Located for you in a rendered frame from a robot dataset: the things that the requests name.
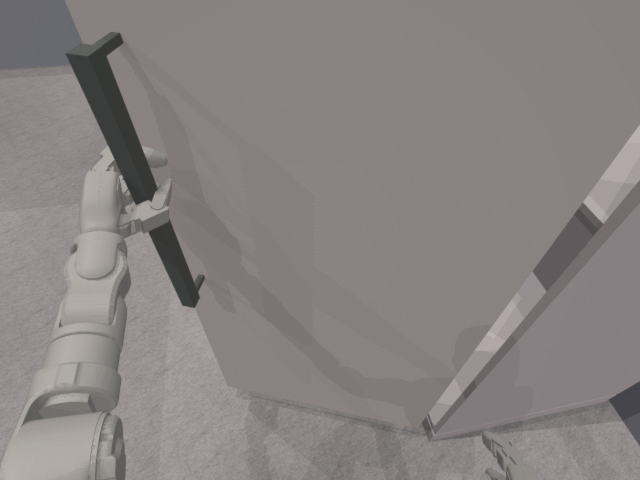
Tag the left robot hand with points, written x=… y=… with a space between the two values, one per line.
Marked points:
x=104 y=196

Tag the handle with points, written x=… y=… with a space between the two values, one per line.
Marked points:
x=95 y=76

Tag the robot left upper arm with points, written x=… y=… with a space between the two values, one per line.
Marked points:
x=77 y=447

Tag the fridge door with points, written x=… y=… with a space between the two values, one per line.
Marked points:
x=366 y=184

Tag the right robot hand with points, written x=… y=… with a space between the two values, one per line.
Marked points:
x=509 y=458

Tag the robot left forearm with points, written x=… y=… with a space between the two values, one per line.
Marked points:
x=79 y=374

